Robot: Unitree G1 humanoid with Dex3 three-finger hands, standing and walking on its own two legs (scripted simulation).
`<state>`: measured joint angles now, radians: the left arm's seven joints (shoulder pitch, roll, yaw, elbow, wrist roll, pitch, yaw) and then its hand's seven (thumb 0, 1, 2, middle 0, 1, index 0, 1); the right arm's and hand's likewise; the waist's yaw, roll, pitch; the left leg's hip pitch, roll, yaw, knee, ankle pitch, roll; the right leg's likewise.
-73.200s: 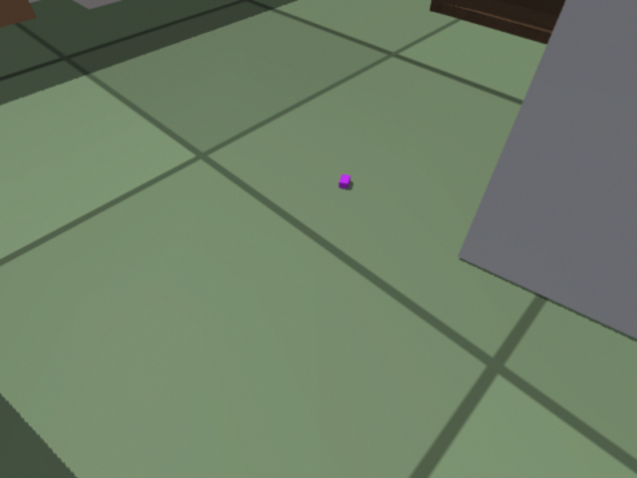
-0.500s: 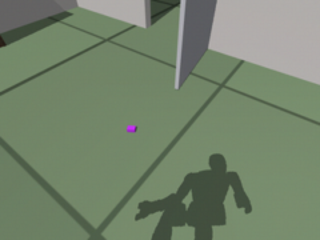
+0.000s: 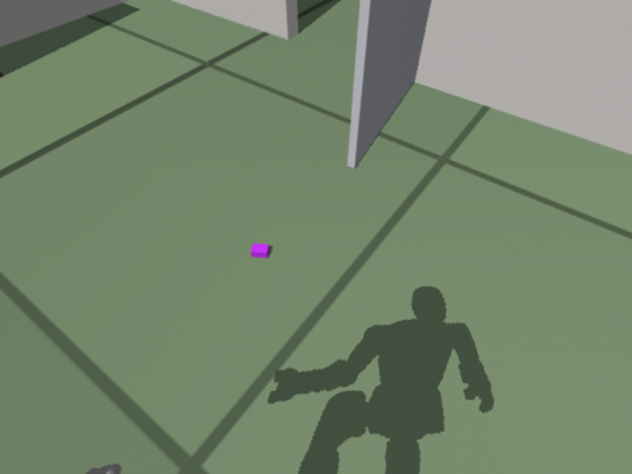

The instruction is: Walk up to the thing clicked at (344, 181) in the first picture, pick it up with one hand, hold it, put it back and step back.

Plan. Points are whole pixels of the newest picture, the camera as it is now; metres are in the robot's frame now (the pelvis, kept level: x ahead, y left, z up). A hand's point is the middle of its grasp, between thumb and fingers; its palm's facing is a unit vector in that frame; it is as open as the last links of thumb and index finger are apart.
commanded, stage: step back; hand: left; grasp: from above
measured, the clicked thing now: (260, 250) +1.03 +0.22 -0.75
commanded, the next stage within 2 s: stand in 0.06 s
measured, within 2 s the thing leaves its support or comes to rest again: neither
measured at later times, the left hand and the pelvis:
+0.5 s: hand out of the picture +0.06 +0.24 -0.14, palm faces -0.03 -0.94 -0.33, open 7.4 cm; pelvis -0.03 -0.01 +0.02, yaw +0 degrees
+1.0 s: hand out of the picture +0.01 +0.24 -0.14, palm faces -0.04 -0.94 -0.34, open 7.4 cm; pelvis -0.04 -0.02 +0.02, yaw +0 degrees
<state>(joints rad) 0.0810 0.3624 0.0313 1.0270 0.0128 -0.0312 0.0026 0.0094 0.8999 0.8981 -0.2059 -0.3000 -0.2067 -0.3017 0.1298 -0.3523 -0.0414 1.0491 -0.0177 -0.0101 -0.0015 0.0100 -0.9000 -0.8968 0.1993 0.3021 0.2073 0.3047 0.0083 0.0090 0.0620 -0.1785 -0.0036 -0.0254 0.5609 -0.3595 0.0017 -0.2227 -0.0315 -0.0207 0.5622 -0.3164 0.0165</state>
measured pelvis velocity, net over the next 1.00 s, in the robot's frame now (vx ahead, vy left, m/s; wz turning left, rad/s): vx -0.04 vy -0.02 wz -0.01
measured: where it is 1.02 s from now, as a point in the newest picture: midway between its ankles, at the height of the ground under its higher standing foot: outside the picture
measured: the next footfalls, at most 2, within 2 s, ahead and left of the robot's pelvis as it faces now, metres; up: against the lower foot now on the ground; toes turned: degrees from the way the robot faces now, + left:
none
